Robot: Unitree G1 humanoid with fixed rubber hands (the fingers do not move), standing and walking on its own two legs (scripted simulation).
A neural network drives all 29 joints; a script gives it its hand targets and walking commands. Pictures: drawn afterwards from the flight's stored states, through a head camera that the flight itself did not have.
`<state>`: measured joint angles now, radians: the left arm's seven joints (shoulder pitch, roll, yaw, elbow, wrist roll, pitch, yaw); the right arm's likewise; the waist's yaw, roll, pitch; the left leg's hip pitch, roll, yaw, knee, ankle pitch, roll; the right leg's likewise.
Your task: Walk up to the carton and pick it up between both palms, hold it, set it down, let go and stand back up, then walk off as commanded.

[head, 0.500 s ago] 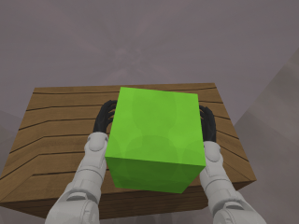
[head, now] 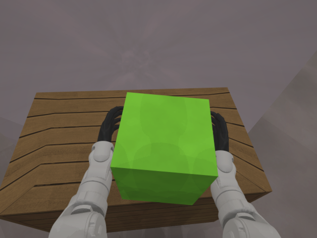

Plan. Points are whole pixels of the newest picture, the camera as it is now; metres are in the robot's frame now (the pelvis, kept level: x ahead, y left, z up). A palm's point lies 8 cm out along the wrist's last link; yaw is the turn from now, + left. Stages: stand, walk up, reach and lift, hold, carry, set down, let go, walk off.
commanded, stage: set down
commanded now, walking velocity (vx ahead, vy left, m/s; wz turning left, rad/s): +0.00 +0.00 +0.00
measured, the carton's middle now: (162, 153) +0.34 +0.00 -0.02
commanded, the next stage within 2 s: none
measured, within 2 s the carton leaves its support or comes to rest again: neither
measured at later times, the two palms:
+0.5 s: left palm (104, 141) +0.36 +0.16 +0.00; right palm (217, 146) +0.35 -0.16 +0.00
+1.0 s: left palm (94, 180) +0.26 +0.17 -0.02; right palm (241, 189) +0.24 -0.20 -0.02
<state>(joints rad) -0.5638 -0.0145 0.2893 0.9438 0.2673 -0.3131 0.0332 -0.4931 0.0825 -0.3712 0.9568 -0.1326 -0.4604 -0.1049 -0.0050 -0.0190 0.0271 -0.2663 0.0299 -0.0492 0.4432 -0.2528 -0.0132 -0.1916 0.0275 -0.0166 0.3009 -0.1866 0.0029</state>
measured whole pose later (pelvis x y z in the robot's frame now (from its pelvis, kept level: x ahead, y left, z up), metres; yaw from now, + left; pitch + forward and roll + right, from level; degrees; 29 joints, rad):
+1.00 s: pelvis -0.03 +0.00 +0.00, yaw -1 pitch +5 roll -2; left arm -0.22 -0.01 0.19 0.77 0.09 -0.34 0.06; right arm -0.17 -0.10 -0.05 0.90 0.07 -0.54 -0.09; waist 0.02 -0.02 -0.03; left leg -0.32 0.03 -0.02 0.44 -0.21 -0.01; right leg -0.27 0.03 0.01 0.34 -0.15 0.00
